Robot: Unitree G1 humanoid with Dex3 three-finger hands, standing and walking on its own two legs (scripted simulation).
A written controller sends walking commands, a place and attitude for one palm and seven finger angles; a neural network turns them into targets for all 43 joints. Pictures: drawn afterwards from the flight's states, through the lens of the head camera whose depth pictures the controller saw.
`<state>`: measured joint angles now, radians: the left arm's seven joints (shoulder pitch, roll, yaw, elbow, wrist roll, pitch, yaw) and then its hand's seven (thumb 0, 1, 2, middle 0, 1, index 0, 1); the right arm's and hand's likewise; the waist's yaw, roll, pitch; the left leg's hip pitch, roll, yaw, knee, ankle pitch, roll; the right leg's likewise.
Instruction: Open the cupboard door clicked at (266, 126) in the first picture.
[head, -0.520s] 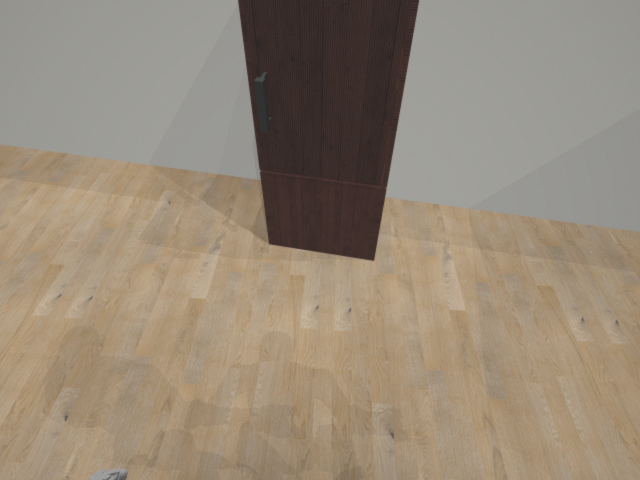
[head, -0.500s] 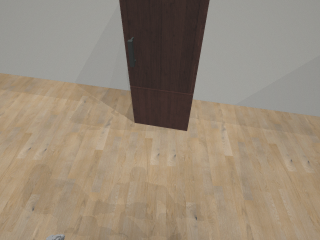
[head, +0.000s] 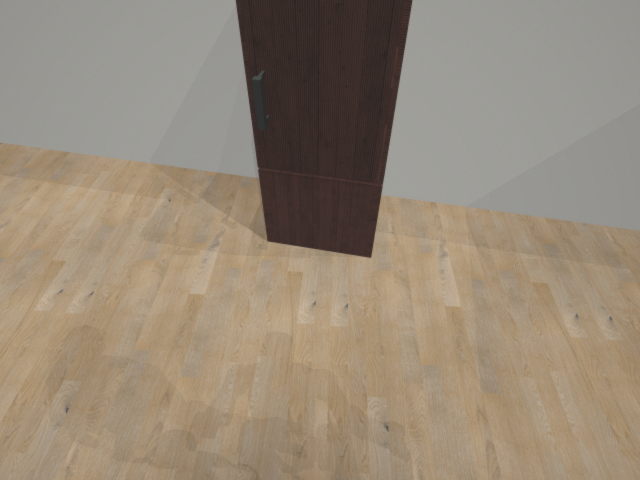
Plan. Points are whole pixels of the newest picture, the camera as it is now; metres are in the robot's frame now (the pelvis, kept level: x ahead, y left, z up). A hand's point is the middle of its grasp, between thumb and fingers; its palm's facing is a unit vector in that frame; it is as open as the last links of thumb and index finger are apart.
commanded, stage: stand and wait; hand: left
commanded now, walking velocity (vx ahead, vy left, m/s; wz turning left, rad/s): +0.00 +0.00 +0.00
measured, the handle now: (262, 100) +1.14 +0.24 -0.08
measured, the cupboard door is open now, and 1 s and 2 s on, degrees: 0 0 0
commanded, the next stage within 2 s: look at it before walking up in 0.30 s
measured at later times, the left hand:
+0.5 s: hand out of the picture +0.08 +0.24 -0.15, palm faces -0.04 -0.94 -0.33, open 7.4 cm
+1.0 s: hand out of the picture +0.08 +0.25 -0.15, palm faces -0.03 -0.94 -0.34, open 7.4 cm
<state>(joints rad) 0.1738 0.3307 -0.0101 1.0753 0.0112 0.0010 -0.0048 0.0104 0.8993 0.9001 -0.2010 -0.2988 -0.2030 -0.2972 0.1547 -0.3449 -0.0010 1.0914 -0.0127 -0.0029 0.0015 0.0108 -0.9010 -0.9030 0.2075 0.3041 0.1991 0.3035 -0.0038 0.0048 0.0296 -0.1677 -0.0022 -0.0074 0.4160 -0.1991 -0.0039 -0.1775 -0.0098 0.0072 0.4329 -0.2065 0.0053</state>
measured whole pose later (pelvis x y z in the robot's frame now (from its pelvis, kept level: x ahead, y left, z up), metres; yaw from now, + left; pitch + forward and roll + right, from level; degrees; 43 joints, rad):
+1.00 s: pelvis +0.01 +0.00 +0.00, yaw +0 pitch -2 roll +0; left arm 0.15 0.34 -0.01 1.09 0.01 -0.01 0.00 0.01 0.90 0.90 -0.20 -0.30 -0.20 -0.30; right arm 0.12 -0.34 0.01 1.11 -0.01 -0.01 0.00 0.01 -0.90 -0.90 0.21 0.30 0.20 0.30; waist 0.00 0.00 0.04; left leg -0.14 0.00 -0.01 0.37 -0.19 -0.01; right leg -0.15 0.00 0.01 0.38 -0.20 0.00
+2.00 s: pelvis +0.17 +0.03 -0.01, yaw +30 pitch +0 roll +0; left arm 0.18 0.17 0.04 0.90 0.02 -0.07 -0.01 0.01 0.90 0.90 -0.20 -0.30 -0.20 -0.30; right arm 0.36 -0.23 -0.08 1.05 -0.03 0.00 0.02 0.01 -0.90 -0.90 0.21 0.30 0.20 0.30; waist -0.04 0.04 0.03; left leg -0.39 -0.01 -0.03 1.11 -0.40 0.03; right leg -0.30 -0.06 -0.14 0.57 -0.26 0.00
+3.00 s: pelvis +0.30 +0.13 -0.02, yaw +24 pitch -1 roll +0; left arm 0.18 0.20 0.07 0.92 0.02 0.03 0.00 0.01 0.90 0.90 -0.20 -0.30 -0.20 -0.30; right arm 0.24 -0.26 -0.08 1.00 -0.02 0.06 -0.02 0.01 -0.91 -0.90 0.20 0.30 0.19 0.30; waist -0.02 0.05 0.08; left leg -0.41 0.14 0.19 0.93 -0.49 -0.04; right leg -0.27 -0.02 -0.09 0.62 -0.33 -0.03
